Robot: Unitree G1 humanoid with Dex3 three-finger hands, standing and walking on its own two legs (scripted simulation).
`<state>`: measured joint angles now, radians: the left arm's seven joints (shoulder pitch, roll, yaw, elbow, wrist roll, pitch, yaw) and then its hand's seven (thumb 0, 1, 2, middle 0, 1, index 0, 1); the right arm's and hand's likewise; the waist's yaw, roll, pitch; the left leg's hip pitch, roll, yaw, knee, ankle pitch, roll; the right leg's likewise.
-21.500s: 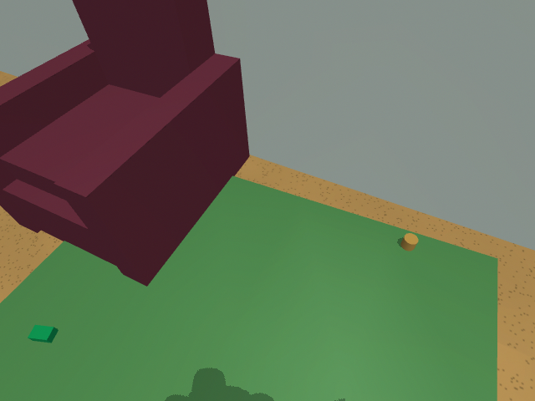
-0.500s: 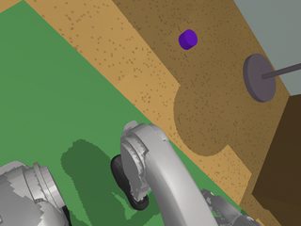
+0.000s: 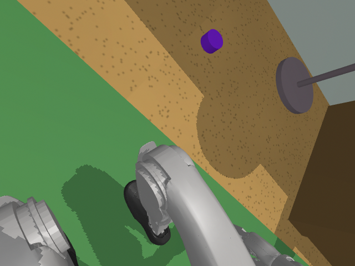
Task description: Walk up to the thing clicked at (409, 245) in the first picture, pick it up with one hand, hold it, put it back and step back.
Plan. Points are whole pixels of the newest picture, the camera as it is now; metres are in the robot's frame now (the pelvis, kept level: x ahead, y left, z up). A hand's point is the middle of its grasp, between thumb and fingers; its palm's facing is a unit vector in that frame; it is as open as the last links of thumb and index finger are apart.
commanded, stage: rest palm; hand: left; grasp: from above
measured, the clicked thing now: out of the picture +0.46 +0.36 -0.29
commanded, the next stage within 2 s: close in 0.36 s
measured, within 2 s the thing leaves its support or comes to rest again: neither
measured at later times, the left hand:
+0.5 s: hand out of the picture +0.45 +0.35 -0.26, palm faces -0.44 -0.17 -0.88, open 13.4 cm
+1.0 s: hand out of the picture +0.44 +0.35 -0.26, palm faces -0.44 -0.17 -0.88, open 12.2 cm
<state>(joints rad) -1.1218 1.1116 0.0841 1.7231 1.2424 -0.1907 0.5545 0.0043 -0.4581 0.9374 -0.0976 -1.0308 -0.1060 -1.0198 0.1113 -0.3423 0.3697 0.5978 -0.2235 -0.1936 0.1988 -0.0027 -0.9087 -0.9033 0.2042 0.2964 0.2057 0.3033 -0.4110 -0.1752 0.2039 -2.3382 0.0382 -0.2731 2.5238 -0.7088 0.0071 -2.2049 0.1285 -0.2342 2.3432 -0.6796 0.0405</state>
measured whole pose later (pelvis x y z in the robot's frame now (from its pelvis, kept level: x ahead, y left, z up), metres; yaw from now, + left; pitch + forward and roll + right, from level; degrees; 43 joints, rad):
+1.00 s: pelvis +0.00 +0.00 +0.00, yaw -1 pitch +27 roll -16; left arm -1.12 1.13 0.06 1.73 1.24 -0.22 0.57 0.00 -0.19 0.76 -0.25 -0.95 -0.29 -0.92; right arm 0.09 -0.35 0.40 0.58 -0.23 -0.19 0.19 0.00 -0.90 -0.90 0.20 0.30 0.21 0.30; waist -0.40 -0.19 0.22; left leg -2.32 0.04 -0.29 2.52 -0.71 0.01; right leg -2.19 0.13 -0.24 2.33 -0.67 0.04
